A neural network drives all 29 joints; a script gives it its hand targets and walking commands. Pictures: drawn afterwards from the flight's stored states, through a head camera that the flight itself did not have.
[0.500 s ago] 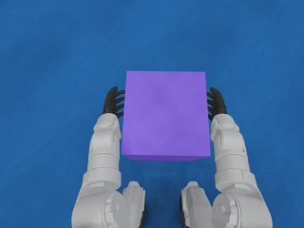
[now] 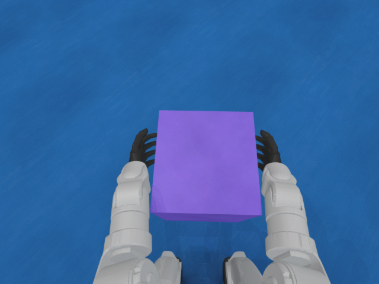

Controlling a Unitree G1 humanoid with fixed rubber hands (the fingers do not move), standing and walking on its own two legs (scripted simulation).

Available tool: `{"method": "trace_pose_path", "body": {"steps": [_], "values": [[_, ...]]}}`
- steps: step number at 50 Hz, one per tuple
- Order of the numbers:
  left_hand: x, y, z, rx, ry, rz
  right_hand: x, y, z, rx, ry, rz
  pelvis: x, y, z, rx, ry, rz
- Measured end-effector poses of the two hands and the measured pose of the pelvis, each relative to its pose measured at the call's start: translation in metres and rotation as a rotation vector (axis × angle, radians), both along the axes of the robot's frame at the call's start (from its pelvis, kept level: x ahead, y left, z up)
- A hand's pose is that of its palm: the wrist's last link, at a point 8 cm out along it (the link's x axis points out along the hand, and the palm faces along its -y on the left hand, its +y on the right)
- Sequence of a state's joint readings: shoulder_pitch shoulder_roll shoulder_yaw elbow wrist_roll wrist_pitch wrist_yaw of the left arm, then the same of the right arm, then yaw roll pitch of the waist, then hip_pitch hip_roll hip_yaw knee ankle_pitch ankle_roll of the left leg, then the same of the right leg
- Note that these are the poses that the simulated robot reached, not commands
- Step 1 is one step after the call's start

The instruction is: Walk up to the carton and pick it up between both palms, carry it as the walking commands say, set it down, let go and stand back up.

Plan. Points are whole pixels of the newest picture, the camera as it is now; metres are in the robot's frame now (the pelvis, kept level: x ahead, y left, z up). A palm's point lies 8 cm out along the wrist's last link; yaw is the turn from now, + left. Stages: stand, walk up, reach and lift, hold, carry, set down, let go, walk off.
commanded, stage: reach and lift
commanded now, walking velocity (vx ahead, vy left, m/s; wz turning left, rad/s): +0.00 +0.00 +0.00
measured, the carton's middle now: (203, 173) +0.37 +0.00 -0.09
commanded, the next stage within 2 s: none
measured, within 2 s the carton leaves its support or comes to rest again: neither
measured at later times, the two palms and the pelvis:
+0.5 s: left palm (127, 160) +0.35 +0.15 +0.05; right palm (282, 160) +0.35 -0.14 +0.04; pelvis +0.01 +0.00 +0.05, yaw +0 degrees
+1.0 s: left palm (113, 154) +0.33 +0.15 +0.11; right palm (294, 153) +0.33 -0.14 +0.11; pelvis +0.03 +0.00 +0.06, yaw +1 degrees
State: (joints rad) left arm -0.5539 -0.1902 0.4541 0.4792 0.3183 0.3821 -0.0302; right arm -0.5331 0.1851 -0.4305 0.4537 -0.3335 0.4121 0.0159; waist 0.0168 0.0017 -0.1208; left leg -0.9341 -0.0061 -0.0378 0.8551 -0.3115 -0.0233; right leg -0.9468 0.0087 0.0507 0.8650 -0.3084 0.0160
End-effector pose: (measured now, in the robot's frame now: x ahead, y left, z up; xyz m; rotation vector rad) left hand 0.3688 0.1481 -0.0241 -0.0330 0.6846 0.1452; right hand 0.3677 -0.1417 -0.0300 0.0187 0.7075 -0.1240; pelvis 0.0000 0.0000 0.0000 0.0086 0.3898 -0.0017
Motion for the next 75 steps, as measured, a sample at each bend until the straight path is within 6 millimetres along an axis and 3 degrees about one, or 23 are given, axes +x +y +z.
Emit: {"method": "trace_pose_path", "body": {"steps": [27, 51, 75], "values": [[-0.022, 0.002, 0.078, 0.025, -0.024, -0.021, -0.021, 0.002, 0.081, -0.022, -0.028, 0.016, 0.016, 0.003, 0.048, -0.007, -0.263, 0.006], [-0.038, 0.005, 0.135, 0.053, -0.051, -0.031, -0.033, 0.005, 0.139, -0.04, -0.061, 0.037, 0.028, 0.004, 0.062, -0.006, -0.48, 0.016], [-0.045, 0.003, 0.137, 0.05, -0.031, -0.032, -0.042, 0.003, 0.141, -0.033, -0.042, 0.025, 0.021, 0.004, 0.061, -0.007, -0.51, 0.007]]}}
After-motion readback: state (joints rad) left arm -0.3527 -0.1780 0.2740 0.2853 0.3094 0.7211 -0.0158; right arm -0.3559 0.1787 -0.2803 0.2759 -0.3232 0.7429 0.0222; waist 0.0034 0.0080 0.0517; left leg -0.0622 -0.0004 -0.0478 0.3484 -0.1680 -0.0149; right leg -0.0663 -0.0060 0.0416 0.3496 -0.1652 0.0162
